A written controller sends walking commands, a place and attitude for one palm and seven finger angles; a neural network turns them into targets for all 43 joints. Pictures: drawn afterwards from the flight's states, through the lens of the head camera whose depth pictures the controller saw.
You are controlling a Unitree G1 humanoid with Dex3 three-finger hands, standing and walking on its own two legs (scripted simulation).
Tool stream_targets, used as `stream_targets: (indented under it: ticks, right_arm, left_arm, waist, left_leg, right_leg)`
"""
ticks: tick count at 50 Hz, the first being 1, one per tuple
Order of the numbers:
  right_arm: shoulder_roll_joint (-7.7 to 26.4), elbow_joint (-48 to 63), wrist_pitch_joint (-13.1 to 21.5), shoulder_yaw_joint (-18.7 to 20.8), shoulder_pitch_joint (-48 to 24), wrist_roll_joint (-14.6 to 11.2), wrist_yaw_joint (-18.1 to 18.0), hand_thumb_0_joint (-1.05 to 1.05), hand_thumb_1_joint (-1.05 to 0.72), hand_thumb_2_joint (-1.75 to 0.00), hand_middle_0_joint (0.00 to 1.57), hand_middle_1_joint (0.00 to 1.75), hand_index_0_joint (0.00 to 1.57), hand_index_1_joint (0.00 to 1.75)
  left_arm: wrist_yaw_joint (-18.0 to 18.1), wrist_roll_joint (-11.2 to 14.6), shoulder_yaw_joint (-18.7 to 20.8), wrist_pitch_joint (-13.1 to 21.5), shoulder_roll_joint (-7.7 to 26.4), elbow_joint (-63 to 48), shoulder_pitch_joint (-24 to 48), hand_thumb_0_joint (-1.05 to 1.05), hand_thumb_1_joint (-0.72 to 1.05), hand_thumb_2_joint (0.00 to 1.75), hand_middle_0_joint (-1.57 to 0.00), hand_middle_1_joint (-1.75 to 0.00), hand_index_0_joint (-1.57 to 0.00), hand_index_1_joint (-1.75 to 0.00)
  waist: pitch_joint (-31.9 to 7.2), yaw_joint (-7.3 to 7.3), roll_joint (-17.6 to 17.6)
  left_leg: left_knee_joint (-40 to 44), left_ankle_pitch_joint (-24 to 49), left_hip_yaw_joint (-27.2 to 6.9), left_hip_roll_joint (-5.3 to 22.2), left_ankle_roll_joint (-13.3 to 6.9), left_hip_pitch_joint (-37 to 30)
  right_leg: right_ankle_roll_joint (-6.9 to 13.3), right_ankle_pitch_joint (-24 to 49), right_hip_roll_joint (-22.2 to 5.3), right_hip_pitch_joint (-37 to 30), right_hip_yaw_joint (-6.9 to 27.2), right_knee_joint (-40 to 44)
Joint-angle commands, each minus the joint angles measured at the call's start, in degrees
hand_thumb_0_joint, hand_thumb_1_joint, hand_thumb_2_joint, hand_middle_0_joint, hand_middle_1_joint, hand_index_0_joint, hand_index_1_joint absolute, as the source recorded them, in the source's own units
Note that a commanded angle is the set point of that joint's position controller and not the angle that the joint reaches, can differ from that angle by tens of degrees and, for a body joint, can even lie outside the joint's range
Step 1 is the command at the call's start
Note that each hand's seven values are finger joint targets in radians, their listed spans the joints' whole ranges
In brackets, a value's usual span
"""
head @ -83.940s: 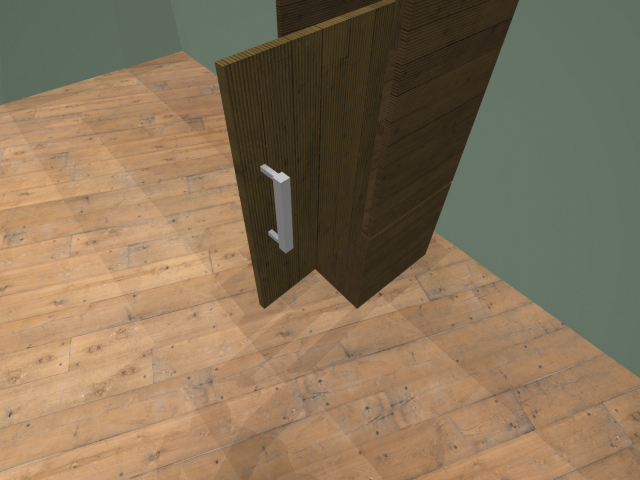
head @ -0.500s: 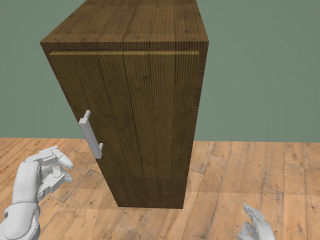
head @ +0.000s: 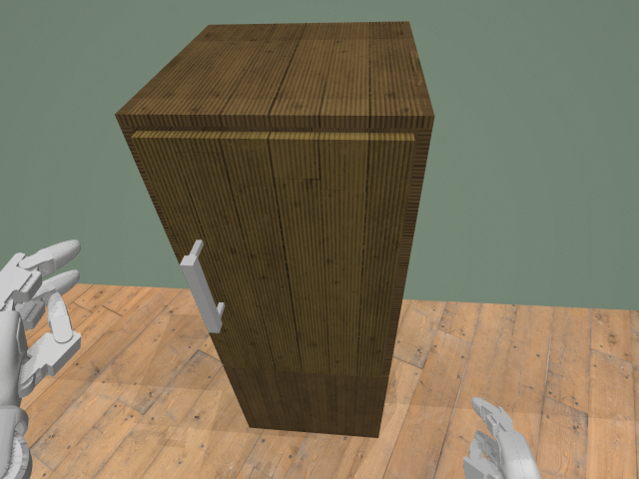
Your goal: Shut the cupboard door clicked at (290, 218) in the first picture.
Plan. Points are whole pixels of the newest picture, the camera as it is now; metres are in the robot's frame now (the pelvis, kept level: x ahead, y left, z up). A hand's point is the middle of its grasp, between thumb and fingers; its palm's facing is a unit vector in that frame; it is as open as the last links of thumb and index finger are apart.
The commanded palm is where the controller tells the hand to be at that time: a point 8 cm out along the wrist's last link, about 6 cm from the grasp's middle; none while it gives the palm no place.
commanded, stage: draw the hand back to the body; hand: left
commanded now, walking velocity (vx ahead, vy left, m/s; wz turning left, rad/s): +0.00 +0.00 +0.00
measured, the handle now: (206, 288) +0.40 +0.25 -0.02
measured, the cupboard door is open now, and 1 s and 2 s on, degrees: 0 0 0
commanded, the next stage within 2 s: step back with the hand held close in 0.36 s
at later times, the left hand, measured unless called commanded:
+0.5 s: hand (79, 346) +0.18 +0.25 +0.16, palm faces +0.46 -0.80 -0.40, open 7.4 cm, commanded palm +0.13 +0.29 +0.18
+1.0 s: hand (32, 379) +0.15 +0.28 +0.16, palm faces +0.38 -0.79 -0.48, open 7.4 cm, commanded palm +0.09 +0.32 +0.18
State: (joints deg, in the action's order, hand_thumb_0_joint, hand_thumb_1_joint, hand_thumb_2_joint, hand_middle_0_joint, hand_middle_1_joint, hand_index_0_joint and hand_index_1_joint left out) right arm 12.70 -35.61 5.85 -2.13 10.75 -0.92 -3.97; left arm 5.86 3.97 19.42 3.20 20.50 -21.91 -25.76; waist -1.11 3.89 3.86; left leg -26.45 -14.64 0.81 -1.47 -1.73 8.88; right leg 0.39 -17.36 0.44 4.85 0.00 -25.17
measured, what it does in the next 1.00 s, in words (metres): shifts its weight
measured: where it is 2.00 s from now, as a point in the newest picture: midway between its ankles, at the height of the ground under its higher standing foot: outside the picture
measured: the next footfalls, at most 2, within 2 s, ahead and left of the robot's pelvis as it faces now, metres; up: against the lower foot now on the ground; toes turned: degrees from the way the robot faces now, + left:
right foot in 1.74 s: -0.28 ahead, -0.11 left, +0.00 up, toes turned -3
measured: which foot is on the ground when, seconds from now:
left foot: down 0.00-1.00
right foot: down 0.00-1.00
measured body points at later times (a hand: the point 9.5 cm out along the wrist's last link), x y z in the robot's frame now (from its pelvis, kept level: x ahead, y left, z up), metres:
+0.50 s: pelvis -0.01 -0.01 +0.00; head -0.04 -0.04 +0.45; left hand +0.15 +0.29 +0.19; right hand +0.18 -0.23 -0.08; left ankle +0.00 +0.10 -0.74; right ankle -0.04 -0.12 -0.74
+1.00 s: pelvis -0.06 +0.02 +0.00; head -0.06 +0.02 +0.45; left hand +0.12 +0.32 +0.18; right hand +0.11 -0.23 -0.08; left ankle +0.00 +0.10 -0.74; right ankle -0.04 -0.12 -0.74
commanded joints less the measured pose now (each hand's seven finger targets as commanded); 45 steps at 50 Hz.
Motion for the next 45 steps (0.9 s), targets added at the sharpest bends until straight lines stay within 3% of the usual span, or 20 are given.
stream_targets:
  ticks: [1, 5, 7, 13, 16, 18, 19, 21, 23, 24, 25, 27, 31, 33, 35, 37, 39, 42, 43, 45]
  right_arm:
    - [5.7, 9.1, 2.7, 2.4, -6.9, 0.2, -0.2, 0.0, -0.9, -0.9, 0.2, 0.3, 0.2, 0.3]
    - [6.2, 9.2, 2.0, 2.8, -7.1, 0.1, -0.2, 0.0, -0.9, -0.9, 0.2, 0.3, 0.2, 0.3]
    - [6.1, 9.3, 2.1, 2.9, -7.4, 0.2, -0.4, 0.0, -0.9, -0.9, 0.2, 0.3, 0.2, 0.3]
    - [5.9, 8.9, 2.8, 2.8, -7.9, 0.3, -0.7, 0.0, -0.9, -0.9, 0.2, 0.3, 0.2, 0.3]
    - [5.6, 8.8, 2.8, 2.7, -7.9, 0.2, -0.6, 0.0, -0.9, -0.9, 0.2, 0.3, 0.2, 0.3]
    - [6.0, 8.6, 3.0, 3.0, -8.0, 0.3, -0.7, 0.0, -0.9, -0.9, 0.2, 0.3, 0.2, 0.3]
    - [5.6, 8.6, 3.0, 2.8, -7.8, 0.3, -0.7, 0.0, -0.9, -0.9, 0.2, 0.3, 0.2, 0.3]
    - [5.7, 8.8, 2.8, 2.9, -8.0, 0.2, -0.6, 0.0, -0.9, -0.9, 0.2, 0.3, 0.2, 0.3]
    - [6.0, 8.5, 3.1, 3.2, -8.1, 0.3, -0.7, 0.0, -0.9, -0.9, 0.2, 0.3, 0.2, 0.3]
    - [5.7, 8.5, 3.0, 3.0, -7.9, 0.3, -0.6, 0.0, -0.9, -0.9, 0.2, 0.3, 0.2, 0.3]
    - [7.7, 10.2, 1.6, 3.7, -7.7, -0.1, -0.4, 0.0, -0.9, -0.9, 0.2, 0.3, 0.2, 0.3]
    - [7.2, 9.1, 0.1, 4.1, -7.5, 0.4, -0.4, 0.0, -0.9, -0.9, 0.2, 0.3, 0.2, 0.3]
    - [7.6, 9.6, -1.6, 4.9, -6.7, 0.4, -0.7, 0.0, -0.9, -0.9, 0.2, 0.3, 0.2, 0.3]
    - [7.9, 10.4, -2.4, 5.1, -6.9, 0.3, -1.1, 0.0, -0.9, -0.9, 0.2, 0.3, 0.2, 0.3]
    - [7.8, 11.4, -3.6, 5.2, -6.7, 0.2, -1.3, 0.0, -0.9, -0.9, 0.2, 0.3, 0.2, 0.3]
    - [7.7, 12.0, -4.5, 5.4, -6.4, 0.0, -1.4, 0.0, -0.9, -0.9, 0.2, 0.3, 0.2, 0.3]
    - [7.7, 12.3, -5.1, 5.3, -6.5, 0.0, -1.6, 0.0, -0.9, -0.9, 0.2, 0.3, 0.2, 0.3]
    - [7.9, 12.9, -5.6, 5.4, -6.3, -0.2, -1.5, 0.0, -0.9, -0.9, 0.2, 0.3, 0.2, 0.3]
    - [8.3, 12.8, -5.5, 5.7, -6.4, 0.0, -1.6, 0.0, -0.9, -0.9, 0.2, 0.3, 0.2, 0.3]
    - [8.1, 13.1, -5.3, 5.4, -6.2, -0.1, -1.6, 0.0, -0.9, -0.9, 0.2, 0.3, 0.2, 0.3]
  left_arm:
    - [0.9, 0.4, 6.7, 3.7, 9.4, -10.1, 3.4, 0.0, 0.9, 0.9, -0.2, -0.3, -0.2, -0.3]
    - [0.6, 0.2, 6.1, 3.6, 9.4, -10.1, 5.3, 0.0, 0.9, 0.9, -0.2, -0.3, -0.2, -0.3]
    - [0.8, 0.1, 7.1, 3.9, 10.7, -11.4, 5.6, 0.0, 0.9, 0.9, -0.2, -0.3, -0.2, -0.3]
    - [1.2, 0.1, 8.6, 4.2, 12.2, -12.6, 5.7, 0.0, 0.9, 0.9, -0.2, -0.3, -0.2, -0.3]
    - [1.1, 0.2, 7.3, 4.4, 10.7, -12.0, 5.9, 0.0, 0.9, 0.9, -0.2, -0.3, -0.2, -0.3]
    - [1.1, 0.0, 8.2, 4.6, 11.6, -11.8, 5.8, 0.0, 0.9, 0.9, -0.2, -0.3, -0.2, -0.3]
    - [1.1, 0.2, 7.1, 4.6, 10.3, -10.8, 5.2, 0.0, 0.9, 0.9, -0.2, -0.3, -0.2, -0.3]
    - [0.9, 0.4, 6.9, 4.6, 10.0, -10.2, 5.3, 0.0, 0.9, 0.9, -0.2, -0.3, -0.2, -0.3]
    - [0.9, 0.3, 8.2, 4.9, 11.3, -10.2, 5.3, 0.0, 0.9, 0.9, -0.2, -0.3, -0.2, -0.3]
    - [0.9, 0.3, 6.9, 5.0, 9.9, -10.0, 5.0, 0.0, 0.9, 0.9, -0.2, -0.3, -0.2, -0.3]
    - [1.5, -0.5, 13.0, 7.2, 16.7, -14.1, 11.3, 0.0, 0.9, 0.9, -0.2, -0.3, -0.2, -0.3]
    - [1.1, -0.5, 8.3, 7.8, 11.4, -8.6, 4.0, 0.0, 0.9, 0.9, -0.2, -0.3, -0.2, -0.3]
    - [1.6, -0.5, 8.9, 9.2, 12.1, -10.7, 0.6, 0.0, 0.9, 0.9, -0.2, -0.3, -0.2, -0.3]
    - [1.9, -0.3, 11.0, 9.3, 14.2, -12.1, -0.7, 0.0, 0.9, 0.9, -0.2, -0.3, -0.2, -0.3]
    - [2.1, -0.1, 10.7, 8.9, 13.9, -12.9, -1.6, 0.0, 0.9, 0.9, -0.2, -0.3, -0.2, -0.3]
    - [2.3, 0.1, 11.5, 8.5, 14.5, -13.3, -2.6, 0.0, 0.9, 0.9, -0.2, -0.3, -0.2, -0.3]
    - [2.6, 0.3, 11.3, 8.2, 14.2, -13.1, -3.9, 0.0, 0.9, 0.9, -0.2, -0.3, -0.2, -0.3]
    - [2.9, 0.4, 11.2, 8.0, 14.3, -13.1, -4.7, 0.0, 0.9, 0.9, -0.2, -0.3, -0.2, -0.3]
    - [3.0, 0.3, 12.5, 8.3, 15.6, -14.4, -4.3, 0.0, 0.9, 0.9, -0.2, -0.3, -0.2, -0.3]
    - [3.2, 0.1, 11.4, 8.7, 14.6, -15.3, -4.7, 0.0, 0.9, 0.9, -0.2, -0.3, -0.2, -0.3]
  waist:
    - [-2.9, -0.23, -1.4]
    - [-2.7, -0.47, -2.4]
    - [-4.5, -0.03, -1.5]
    - [-3.8, 0.29, 0.6]
    - [-2.3, -0.09, 0.7]
    - [-1.7, 0.1, 1.0]
    - [-1.3, -0.12, 1.0]
    - [-0.6, -0.16, -1.5]
    - [-1.1, 0.05, -1.0]
    - [-1.2, -0.2, -0.2]
    - [0.5, -2.21, -0.8]
    - [0.2, -2.91, -5.2]
    - [-5.6, -3.23, -1.3]
    - [-8.0, -3.06, -0.6]
    - [-9.4, -3.17, -1.2]
    - [-10.1, -3.2, -2.7]
    - [-9.6, -3.24, -1.4]
    - [-8.2, -3.34, -2.5]
    - [-8.7, -3.28, -1.4]
    - [-7.9, -3.37, -0.1]
  left_leg:
    - [3.4, 16.8, -0.7, 2.9, 0.2, -4.0]
    - [4.0, 14.9, -0.5, 2.9, -0.1, -4.5]
    - [3.8, 14.8, -0.4, 2.6, -0.3, -4.9]
    - [3.7, 14.6, -0.3, 2.4, -0.2, -4.8]
    - [4.3, 12.8, -0.3, 2.4, -0.1, -4.3]
    - [4.4, 12.2, -0.2, 2.4, -0.1, -4.8]
    - [4.8, 11.5, -0.3, 2.5, 0.0, -4.2]
    - [4.8, 10.7, -0.1, 2.5, -0.3, -4.3]
    - [4.7, 10.5, 0.1, 2.4, -0.4, -4.9]
    - [5.1, 10.3, -0.1, 2.4, -0.3, -4.6]
    - [1.5, 6.8, -1.5, 3.1, -1.4, -1.0]
    - [-1.3, 6.7, -2.0, 2.7, -1.2, -0.9]
    - [0.2, 14.7, -1.9, 3.8, -0.8, -1.7]
    - [1.0, 21.8, -1.8, 4.5, -0.8, -3.3]
    - [1.3, 26.4, -2.3, 5.3, -0.8, -2.9]
    - [1.2, 26.5, -2.1, 5.5, -0.7, -1.9]
    - [2.0, 26.2, -2.6, 5.8, -0.6, -0.1]
    - [2.8, 19.9, -2.9, 5.9, -0.7, 3.1]
    - [3.3, 18.2, -3.2, 6.0, -0.8, 3.7]
    - [4.6, 14.2, -4.1, 6.5, -1.1, 6.7]
  right_leg:
    - [0.5, 16.8, -0.8, 3.2, -1.4, 3.5]
    - [0.4, 15.3, -0.8, 3.6, -1.3, 4.4]
    - [0.3, 15.5, -0.9, 2.8, -1.1, 4.2]
    - [0.5, 15.6, -0.7, 2.8, -0.9, 5.1]
    - [0.5, 13.5, -0.8, 3.1, -0.8, 5.4]
    - [0.4, 12.9, -0.5, 3.9, -0.8, 6.4]
    - [0.5, 12.1, -0.8, 3.4, -0.9, 5.8]
    - [0.3, 11.3, -0.6, 4.1, -0.7, 6.5]
    - [0.2, 11.1, -0.5, 4.3, -0.5, 7.4]
    - [0.3, 10.8, -0.8, 3.6, -0.6, 6.7]
    - [0.2, 12.6, -3.8, 8.4, 5.5, 10.3]
    - [0.7, 13.4, -6.1, 10.6, 7.0, 11.5]
    - [0.5, 20.9, -5.6, 7.7, 4.3, 7.0]
    - [-0.3, 25.6, -4.2, 6.4, 2.4, 4.7]
    - [-0.7, 27.3, -3.4, 4.9, 1.7, 2.7]
    - [-0.8, 28.3, -3.3, 4.1, 1.9, 2.2]
    - [-0.7, 27.3, -3.0, 3.7, 1.7, 1.6]
    - [-0.9, 22.7, -2.9, 4.4, 2.5, 2.2]
    - [-0.9, 21.6, -2.6, 4.0, 2.4, 2.2]
    - [-1.0, 18.1, -2.2, 3.4, 2.3, 1.2]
